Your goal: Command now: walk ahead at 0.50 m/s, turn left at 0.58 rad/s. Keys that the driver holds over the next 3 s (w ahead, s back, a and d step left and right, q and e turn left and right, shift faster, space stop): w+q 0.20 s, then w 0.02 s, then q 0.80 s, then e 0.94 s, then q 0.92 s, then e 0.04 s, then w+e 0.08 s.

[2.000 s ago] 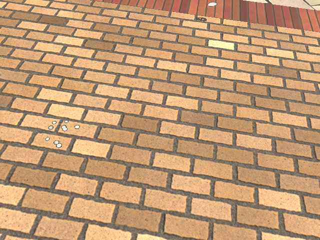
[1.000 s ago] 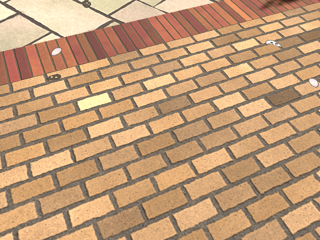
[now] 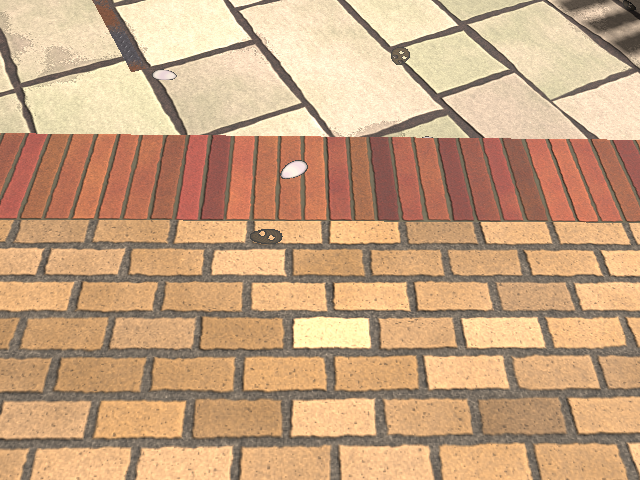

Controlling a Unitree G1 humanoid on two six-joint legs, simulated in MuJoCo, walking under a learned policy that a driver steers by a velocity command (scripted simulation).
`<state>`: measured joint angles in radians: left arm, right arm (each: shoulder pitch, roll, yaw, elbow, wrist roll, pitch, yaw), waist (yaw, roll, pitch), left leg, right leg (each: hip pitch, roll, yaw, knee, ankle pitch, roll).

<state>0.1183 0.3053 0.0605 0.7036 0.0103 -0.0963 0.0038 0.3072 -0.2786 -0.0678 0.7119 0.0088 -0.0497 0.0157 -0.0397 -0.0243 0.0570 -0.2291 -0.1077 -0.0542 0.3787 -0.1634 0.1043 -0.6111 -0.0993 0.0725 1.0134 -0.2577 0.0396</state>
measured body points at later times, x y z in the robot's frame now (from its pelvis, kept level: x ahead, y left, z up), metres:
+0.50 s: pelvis +0.24 -0.06 +0.00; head +0.29 -0.05 +0.44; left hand +0.28 +0.24 -0.11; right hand +0.46 -0.29 -0.10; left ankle +0.23 +0.09 -0.67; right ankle +0.30 -0.15 -0.74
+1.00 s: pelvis +0.30 +0.00 -0.01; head +0.34 +0.04 +0.44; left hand +0.29 +0.33 -0.12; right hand +0.61 -0.15 -0.08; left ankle +0.29 +0.11 -0.74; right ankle +0.41 -0.12 -0.70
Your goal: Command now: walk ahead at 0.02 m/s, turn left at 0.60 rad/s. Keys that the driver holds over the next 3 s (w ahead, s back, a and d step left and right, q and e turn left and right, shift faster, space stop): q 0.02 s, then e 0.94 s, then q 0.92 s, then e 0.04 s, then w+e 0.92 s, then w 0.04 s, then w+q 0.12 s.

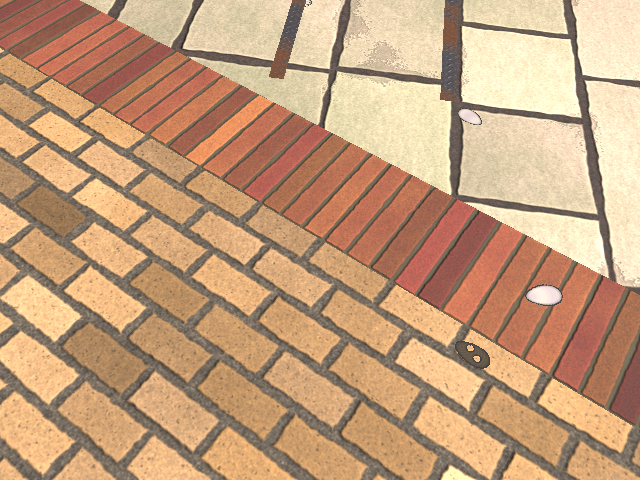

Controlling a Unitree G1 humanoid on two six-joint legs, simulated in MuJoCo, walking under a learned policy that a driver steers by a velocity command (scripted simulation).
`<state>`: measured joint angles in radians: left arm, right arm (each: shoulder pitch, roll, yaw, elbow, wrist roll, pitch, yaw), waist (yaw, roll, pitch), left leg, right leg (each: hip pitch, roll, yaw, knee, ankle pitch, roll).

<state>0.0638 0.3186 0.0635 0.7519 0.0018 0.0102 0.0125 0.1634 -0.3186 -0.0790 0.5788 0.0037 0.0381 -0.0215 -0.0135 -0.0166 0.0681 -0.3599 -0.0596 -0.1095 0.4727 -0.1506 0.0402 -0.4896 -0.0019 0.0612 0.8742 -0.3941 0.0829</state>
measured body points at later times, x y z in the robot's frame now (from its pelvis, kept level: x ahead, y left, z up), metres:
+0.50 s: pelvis +0.02 -0.03 -0.01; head +0.05 -0.03 +0.44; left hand +0.19 +0.24 -0.11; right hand +0.14 -0.33 -0.10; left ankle +0.06 +0.10 -0.74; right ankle +0.03 -0.15 -0.74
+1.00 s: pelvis +0.01 -0.08 +0.00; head +0.04 -0.12 +0.45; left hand +0.25 +0.14 -0.07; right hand +0.06 -0.40 -0.11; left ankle +0.07 +0.08 -0.65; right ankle -0.01 -0.16 -0.74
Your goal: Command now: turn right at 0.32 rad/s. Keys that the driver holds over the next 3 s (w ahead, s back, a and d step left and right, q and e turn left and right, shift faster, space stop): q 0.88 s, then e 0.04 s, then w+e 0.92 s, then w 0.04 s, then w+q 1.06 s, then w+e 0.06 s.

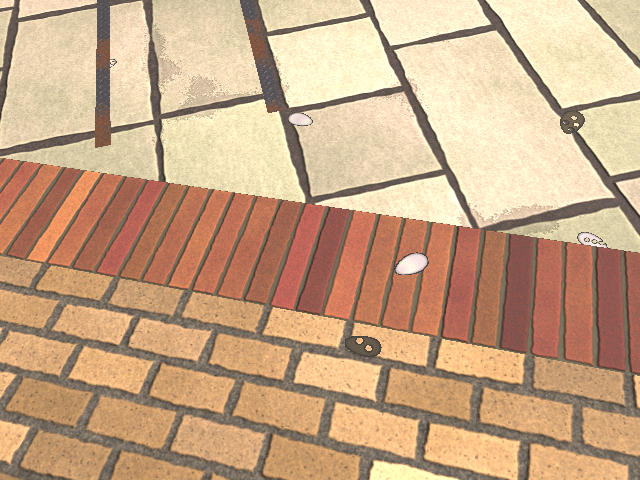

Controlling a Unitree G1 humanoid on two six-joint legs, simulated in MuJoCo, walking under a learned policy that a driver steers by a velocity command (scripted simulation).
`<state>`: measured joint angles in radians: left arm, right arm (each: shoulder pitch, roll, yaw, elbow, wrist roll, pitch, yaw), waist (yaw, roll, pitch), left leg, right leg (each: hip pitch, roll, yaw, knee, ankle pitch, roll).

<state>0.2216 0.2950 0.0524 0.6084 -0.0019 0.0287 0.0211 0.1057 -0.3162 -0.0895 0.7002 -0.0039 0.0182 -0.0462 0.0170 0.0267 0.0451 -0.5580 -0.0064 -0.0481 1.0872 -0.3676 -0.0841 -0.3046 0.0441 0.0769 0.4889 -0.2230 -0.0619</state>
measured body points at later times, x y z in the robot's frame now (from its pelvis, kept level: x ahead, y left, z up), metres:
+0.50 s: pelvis +0.01 +0.02 -0.01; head +0.04 +0.03 +0.44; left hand +0.10 +0.32 -0.11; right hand +0.21 -0.24 -0.11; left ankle -0.01 +0.14 -0.70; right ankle +0.01 -0.08 -0.74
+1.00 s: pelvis +0.01 +0.08 +0.00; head +0.03 +0.11 +0.45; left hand +0.03 +0.40 -0.11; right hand +0.27 -0.11 -0.08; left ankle -0.02 +0.16 -0.74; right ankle +0.09 -0.06 -0.69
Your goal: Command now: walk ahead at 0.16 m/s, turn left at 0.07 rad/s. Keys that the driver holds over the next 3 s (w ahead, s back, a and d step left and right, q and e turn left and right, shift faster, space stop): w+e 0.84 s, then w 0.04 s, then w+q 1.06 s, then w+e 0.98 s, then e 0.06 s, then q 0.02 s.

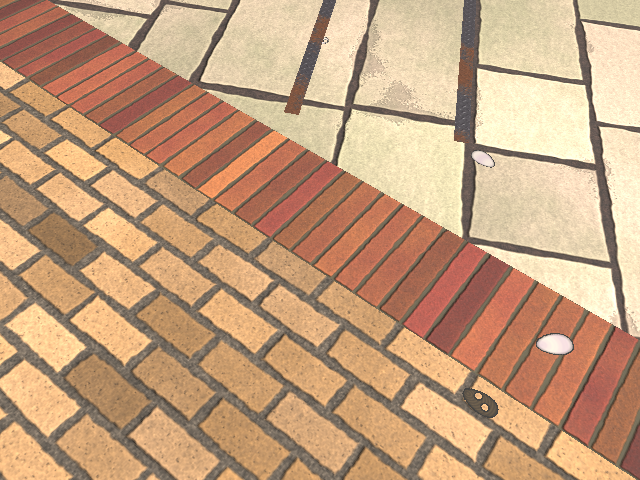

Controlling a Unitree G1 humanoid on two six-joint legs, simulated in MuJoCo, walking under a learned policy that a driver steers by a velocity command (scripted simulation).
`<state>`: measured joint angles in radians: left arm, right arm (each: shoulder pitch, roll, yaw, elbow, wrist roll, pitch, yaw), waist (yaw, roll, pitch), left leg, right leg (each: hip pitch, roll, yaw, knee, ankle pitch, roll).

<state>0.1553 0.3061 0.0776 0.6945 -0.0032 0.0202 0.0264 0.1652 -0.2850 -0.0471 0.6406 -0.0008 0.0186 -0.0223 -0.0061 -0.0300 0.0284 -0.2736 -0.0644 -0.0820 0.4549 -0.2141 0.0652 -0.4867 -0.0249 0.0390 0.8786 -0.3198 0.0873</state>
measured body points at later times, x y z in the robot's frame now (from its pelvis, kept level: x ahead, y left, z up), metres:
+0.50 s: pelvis +0.15 -0.05 +0.00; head +0.18 -0.08 +0.45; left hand +0.20 +0.23 -0.11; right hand +0.32 -0.33 -0.08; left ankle +0.33 +0.07 -0.70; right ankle +0.02 -0.13 -0.74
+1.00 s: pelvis +0.42 -0.10 +0.00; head +0.44 -0.12 +0.45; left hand +0.71 +0.01 -0.08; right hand +0.31 -0.35 -0.13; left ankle +0.39 +0.04 -0.74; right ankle +0.48 -0.31 -0.69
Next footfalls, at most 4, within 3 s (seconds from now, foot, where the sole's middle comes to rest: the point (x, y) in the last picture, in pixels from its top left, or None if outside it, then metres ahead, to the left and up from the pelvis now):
0.20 right None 0.06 -0.14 -0.78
0.62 left None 0.42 0.03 -0.78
1.12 right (476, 442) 0.55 -0.34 -0.78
1.60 left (389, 289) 0.93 -0.19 -0.78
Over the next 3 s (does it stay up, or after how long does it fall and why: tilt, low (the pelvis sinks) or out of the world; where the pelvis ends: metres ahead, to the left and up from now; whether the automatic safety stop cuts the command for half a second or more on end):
stays up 1.51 -0.35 -0.16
